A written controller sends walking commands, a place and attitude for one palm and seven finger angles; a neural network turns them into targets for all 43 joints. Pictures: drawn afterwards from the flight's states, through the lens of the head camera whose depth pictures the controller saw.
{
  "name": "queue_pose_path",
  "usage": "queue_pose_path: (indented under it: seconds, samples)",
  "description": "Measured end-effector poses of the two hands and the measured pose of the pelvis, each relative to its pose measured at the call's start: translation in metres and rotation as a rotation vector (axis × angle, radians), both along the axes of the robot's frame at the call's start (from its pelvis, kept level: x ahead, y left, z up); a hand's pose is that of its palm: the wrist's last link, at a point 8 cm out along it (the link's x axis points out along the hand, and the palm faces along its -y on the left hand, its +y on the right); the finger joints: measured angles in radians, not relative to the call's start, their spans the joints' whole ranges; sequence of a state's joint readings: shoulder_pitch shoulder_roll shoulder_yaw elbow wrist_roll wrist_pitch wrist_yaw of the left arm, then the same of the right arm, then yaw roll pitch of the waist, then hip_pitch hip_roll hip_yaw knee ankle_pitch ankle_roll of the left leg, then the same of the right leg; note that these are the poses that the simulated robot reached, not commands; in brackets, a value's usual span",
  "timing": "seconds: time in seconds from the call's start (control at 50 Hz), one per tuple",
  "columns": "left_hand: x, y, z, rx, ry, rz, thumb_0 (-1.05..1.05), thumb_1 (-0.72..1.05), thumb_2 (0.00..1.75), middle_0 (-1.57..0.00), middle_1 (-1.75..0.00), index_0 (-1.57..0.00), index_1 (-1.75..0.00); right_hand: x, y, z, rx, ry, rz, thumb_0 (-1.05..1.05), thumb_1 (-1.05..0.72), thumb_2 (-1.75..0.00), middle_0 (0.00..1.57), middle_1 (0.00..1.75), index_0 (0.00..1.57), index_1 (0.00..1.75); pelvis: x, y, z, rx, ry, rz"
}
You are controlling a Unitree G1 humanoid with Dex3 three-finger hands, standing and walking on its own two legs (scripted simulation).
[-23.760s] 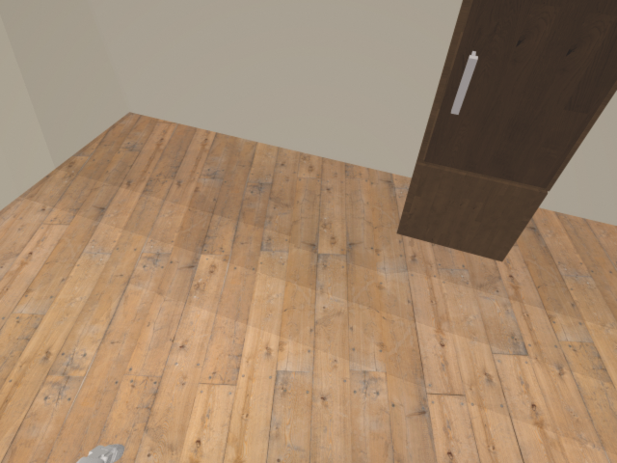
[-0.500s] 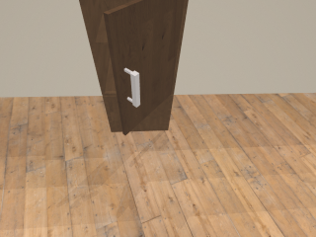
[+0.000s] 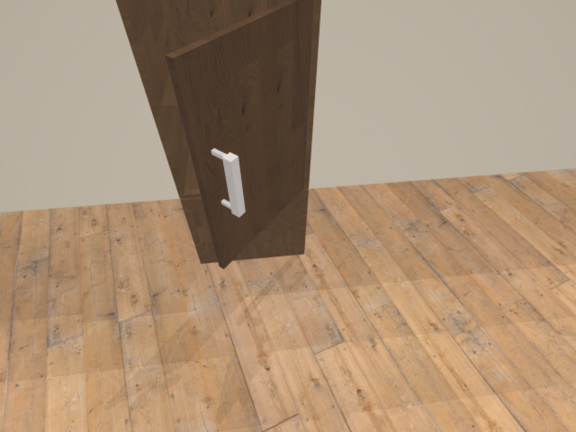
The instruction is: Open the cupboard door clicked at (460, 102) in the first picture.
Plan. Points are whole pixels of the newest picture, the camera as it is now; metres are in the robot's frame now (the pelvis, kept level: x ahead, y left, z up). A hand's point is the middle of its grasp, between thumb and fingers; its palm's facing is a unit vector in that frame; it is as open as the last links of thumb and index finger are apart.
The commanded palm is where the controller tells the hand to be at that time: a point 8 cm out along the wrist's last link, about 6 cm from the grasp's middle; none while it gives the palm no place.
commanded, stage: let the arm hang, fingers relaxed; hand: left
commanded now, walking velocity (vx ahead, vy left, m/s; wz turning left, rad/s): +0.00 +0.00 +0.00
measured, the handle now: (227, 183) +0.61 +0.16 -0.04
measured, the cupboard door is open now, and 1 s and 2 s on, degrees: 48 48 48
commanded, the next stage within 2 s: look to check the result in 0.06 s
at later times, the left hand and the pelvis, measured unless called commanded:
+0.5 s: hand out of the picture +0.08 +0.22 -0.16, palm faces -0.02 -0.95 -0.32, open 7.4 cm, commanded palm none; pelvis +0.03 -0.01 +0.00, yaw +0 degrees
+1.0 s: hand out of the picture +0.10 +0.18 -0.17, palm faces -0.05 -0.96 -0.28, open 7.4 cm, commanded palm none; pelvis +0.04 -0.03 -0.01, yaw -5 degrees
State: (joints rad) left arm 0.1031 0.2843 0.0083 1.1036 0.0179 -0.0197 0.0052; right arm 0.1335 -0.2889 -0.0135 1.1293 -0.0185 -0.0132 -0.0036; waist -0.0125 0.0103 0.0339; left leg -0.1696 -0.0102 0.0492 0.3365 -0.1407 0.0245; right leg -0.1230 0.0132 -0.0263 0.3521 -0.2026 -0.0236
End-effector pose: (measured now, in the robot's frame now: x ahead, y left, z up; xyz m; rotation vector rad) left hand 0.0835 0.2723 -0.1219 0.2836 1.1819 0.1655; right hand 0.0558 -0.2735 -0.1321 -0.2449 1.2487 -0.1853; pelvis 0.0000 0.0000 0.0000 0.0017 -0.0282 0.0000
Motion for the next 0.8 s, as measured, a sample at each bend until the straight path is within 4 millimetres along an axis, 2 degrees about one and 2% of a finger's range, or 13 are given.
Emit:
queue_pose_path:
  seconds: [0.08, 0.2, 0.46, 0.64, 0.8]
  samples:
    - [0.006, -0.004, -0.002, -0.008, 0.011, -0.006, 0.01, 0.91, 0.90, -0.20, -0.30, -0.20, -0.30, 0.006, -0.008, 0.004, -0.019, 0.005, -0.001, 0.00, -0.91, -0.90, 0.20, 0.30, 0.20, 0.30, 0.006, -0.002, 0.001, 0.001, 0.004, -0.003]
    - [0.004, -0.005, -0.004, -0.005, 0.050, 0.005, 0.01, 0.91, 0.90, -0.20, -0.30, -0.20, -0.30, 0.011, -0.015, 0.005, -0.031, 0.026, 0.001, 0.00, -0.91, -0.90, 0.20, 0.30, 0.20, 0.30, 0.015, -0.006, 0.002, 0.003, 0.009, -0.003]
    - [-0.005, -0.006, -0.003, 0.019, 0.116, 0.040, 0.01, 0.91, 0.90, -0.20, -0.30, -0.20, -0.30, 0.030, -0.012, -0.002, 0.000, 0.042, 0.007, 0.00, -0.91, -0.90, 0.20, 0.30, 0.20, 0.30, 0.032, -0.014, 0.002, 0.006, 0.014, -0.005]
    - [0.005, -0.015, -0.003, 0.017, 0.103, 0.040, 0.01, 0.91, 0.90, -0.20, -0.30, -0.20, -0.30, 0.042, -0.012, -0.004, 0.013, 0.025, 0.006, 0.00, -0.91, -0.90, 0.20, 0.30, 0.20, 0.30, 0.041, -0.019, 0.001, 0.009, 0.015, -0.007]
    - [0.017, -0.026, -0.004, 0.005, 0.083, 0.033, 0.01, 0.91, 0.90, -0.20, -0.30, -0.20, -0.30, 0.043, -0.018, -0.004, 0.009, 0.031, -0.003, 0.00, -0.91, -0.90, 0.20, 0.30, 0.20, 0.30, 0.046, -0.025, 0.001, 0.010, 0.018, -0.009]
